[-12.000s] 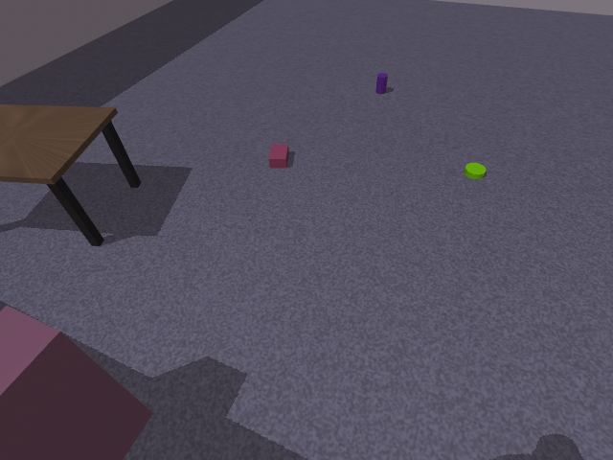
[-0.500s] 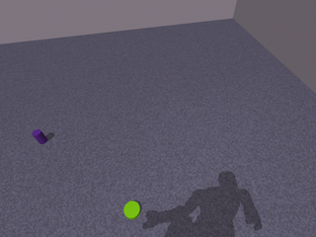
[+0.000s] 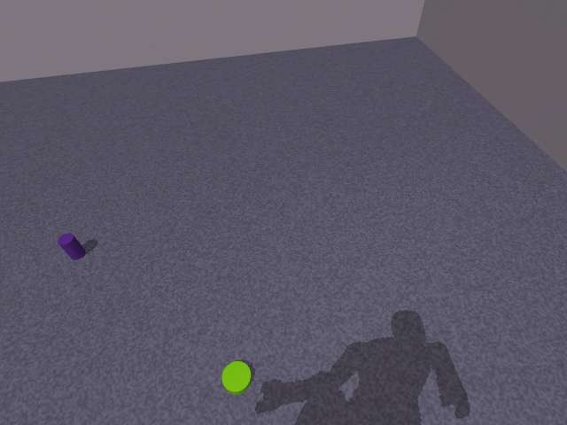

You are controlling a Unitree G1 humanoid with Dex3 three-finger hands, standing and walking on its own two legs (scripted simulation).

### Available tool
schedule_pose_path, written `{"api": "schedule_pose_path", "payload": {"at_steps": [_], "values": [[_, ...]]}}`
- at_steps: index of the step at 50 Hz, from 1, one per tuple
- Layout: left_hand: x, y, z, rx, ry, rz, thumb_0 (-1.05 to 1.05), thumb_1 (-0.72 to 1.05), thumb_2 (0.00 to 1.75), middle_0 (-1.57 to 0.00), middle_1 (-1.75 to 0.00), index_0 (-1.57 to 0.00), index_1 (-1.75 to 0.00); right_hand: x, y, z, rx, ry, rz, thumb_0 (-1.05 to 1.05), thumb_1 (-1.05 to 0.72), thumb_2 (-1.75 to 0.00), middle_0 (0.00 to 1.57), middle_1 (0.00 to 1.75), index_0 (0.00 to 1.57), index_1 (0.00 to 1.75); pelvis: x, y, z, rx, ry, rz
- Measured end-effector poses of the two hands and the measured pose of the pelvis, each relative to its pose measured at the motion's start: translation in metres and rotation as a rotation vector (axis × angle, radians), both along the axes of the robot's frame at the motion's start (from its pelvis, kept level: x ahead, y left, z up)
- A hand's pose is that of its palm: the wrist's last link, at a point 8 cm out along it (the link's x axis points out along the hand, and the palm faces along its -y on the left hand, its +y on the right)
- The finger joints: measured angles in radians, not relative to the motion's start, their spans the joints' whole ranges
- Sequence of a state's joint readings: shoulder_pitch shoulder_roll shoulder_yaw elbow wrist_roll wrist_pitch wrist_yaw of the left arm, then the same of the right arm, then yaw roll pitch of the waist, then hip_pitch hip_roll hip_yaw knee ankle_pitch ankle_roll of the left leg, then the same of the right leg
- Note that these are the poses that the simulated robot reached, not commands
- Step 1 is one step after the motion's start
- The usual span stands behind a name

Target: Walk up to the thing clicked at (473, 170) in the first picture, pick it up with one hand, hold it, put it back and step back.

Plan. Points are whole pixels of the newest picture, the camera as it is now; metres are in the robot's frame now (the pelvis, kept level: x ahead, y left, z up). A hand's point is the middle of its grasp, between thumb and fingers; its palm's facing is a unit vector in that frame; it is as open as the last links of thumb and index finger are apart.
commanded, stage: stand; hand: left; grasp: from above
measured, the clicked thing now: (237, 377) +0.43 +0.23 -0.77
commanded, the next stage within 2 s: rise first in 0.30 s
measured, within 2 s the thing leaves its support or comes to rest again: neither
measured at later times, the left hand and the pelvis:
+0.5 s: hand out of the picture +0.09 +0.25 -0.16, palm faces +0.04 -0.94 -0.34, open 7.6 cm; pelvis -0.01 +0.00 +0.00, yaw +1 degrees
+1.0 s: hand out of the picture +0.13 +0.26 -0.22, palm faces -0.11 -0.89 -0.44, open 13.9 cm; pelvis -0.01 +0.01 -0.07, yaw +0 degrees
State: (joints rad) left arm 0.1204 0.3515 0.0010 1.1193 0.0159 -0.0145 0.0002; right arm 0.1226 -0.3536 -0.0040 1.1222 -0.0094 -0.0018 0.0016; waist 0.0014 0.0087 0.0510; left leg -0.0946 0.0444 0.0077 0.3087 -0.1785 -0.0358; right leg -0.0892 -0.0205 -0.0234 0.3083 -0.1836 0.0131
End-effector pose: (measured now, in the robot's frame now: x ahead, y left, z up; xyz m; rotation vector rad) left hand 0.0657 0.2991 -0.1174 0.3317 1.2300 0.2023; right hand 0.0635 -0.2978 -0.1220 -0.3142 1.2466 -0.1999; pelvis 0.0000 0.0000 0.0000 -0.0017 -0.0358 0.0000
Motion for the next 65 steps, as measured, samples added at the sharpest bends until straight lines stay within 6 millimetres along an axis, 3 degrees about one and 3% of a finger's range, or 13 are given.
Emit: {"api": "schedule_pose_path", "payload": {"at_steps": [21,24,31,35,42,47,56,65], "values": [[-0.008,0.001,-0.001,-0.001,0.021,0.007,0.0,0.9,0.9,-0.21,-0.3,-0.2,-0.3,-0.006,0.0,-0.002,0.003,0.018,-0.001,0.0,-0.9,-0.9,0.21,0.3,0.2,0.3,-0.002,0.0,0.0,0.002,0.003,0.001],[0.008,-0.003,0.0,-0.007,-0.06,0.038,0.01,0.86,0.91,-0.21,-0.34,-0.2,-0.34,0.002,0.006,-0.001,0.005,-0.057,-0.001,0.0,-0.91,-0.9,0.2,0.3,0.2,0.3,-0.006,0.001,-0.003,0.0,0.033,0.013],[0.067,-0.003,-0.013,-0.021,-0.124,-0.028,0.0,0.54,0.92,-0.18,-0.63,-0.17,-0.63,0.012,0.029,-0.01,0.041,-0.149,-0.011,0.0,-0.93,-0.91,0.2,0.3,0.2,0.3,-0.018,0.0,-0.017,-0.001,0.13,0.006],[0.08,-0.001,-0.015,0.006,-0.135,-0.069,0.0,0.28,0.94,-0.13,-0.82,-0.14,-0.81,0.011,0.038,-0.014,0.06,-0.177,-0.034,0.0,-0.93,-0.91,0.2,0.3,0.2,0.3,-0.015,0.002,-0.024,-0.002,0.161,-0.003],[0.069,0.002,-0.033,0.047,-0.051,-0.089,0.0,-0.2,0.98,-0.09,-1.0,-0.1,-1.0,0.026,0.046,-0.025,0.078,-0.244,-0.021,0.01,-0.92,-0.91,0.21,0.3,0.2,0.3,-0.013,0.009,-0.041,-0.008,0.216,-0.003],[0.061,0.004,-0.051,0.066,-0.067,-0.104,0.0,-0.42,0.99,-0.08,-1.05,-0.08,-1.05,0.045,0.048,-0.037,0.064,-0.301,0.02,0.01,-0.91,-0.9,0.21,0.3,0.2,0.3,-0.014,0.01,-0.061,-0.011,0.266,0.0],[0.055,0.005,-0.068,0.111,-0.081,-0.17,-0.01,-0.56,1.02,-0.07,-1.06,-0.06,-1.07,0.076,0.057,-0.054,0.058,-0.388,0.068,0.01,-0.89,-0.9,0.2,0.3,0.2,0.3,-0.016,0.011,-0.087,-0.024,0.32,0.004],[0.052,0.005,-0.085,0.147,-0.062,-0.215,-0.01,-0.57,1.01,-0.07,-1.06,-0.06,-1.07,0.091,0.065,-0.071,0.067,-0.444,0.103,0.01,-0.89,-0.9,0.2,0.3,0.2,0.3,-0.018,0.011,-0.109,-0.032,0.379,0.006]]}}
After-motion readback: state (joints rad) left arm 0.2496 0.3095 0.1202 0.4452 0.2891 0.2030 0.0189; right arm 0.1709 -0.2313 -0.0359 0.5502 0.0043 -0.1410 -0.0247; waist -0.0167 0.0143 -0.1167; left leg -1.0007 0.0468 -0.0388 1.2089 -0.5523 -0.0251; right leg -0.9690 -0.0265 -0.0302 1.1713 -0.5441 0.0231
